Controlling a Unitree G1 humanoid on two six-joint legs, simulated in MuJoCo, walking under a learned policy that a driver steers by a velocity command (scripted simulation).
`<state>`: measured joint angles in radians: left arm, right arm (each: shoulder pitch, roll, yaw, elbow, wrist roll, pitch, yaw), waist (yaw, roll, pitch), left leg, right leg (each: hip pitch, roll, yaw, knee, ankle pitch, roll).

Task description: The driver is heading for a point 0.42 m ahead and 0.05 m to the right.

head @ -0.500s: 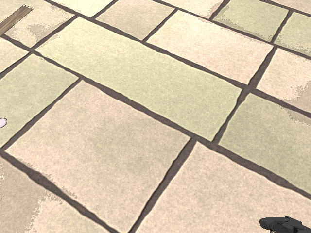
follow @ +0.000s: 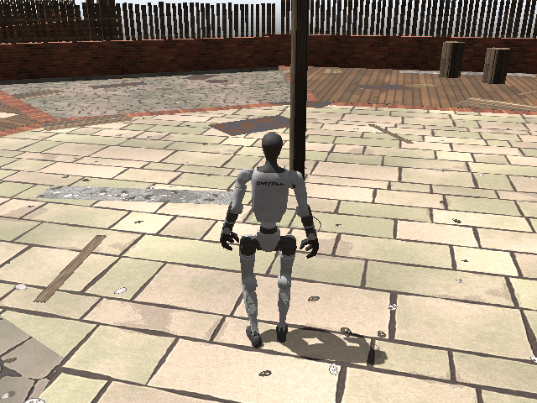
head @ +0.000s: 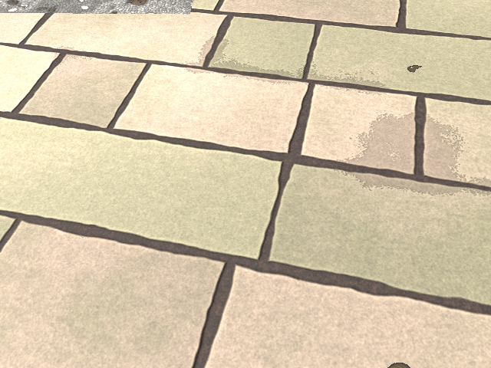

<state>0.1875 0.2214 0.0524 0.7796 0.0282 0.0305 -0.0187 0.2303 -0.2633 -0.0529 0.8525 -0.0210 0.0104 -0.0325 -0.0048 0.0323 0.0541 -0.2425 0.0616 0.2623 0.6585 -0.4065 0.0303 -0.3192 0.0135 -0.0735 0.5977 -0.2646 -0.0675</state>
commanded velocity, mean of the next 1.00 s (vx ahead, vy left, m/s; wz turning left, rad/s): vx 0.30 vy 0.00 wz -0.31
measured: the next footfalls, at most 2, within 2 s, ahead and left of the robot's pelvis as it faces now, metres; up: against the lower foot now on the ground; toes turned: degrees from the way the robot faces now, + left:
left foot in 0.44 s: +0.09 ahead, +0.11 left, +0.00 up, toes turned -18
right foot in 0.86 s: +0.25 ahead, -0.21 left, +0.00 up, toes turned -21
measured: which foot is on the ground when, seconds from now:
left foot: up 0.00-0.42, down 0.44-0.86, up 0.88-1.00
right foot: down 0.00-0.44, up 0.46-0.84, down 0.86-1.00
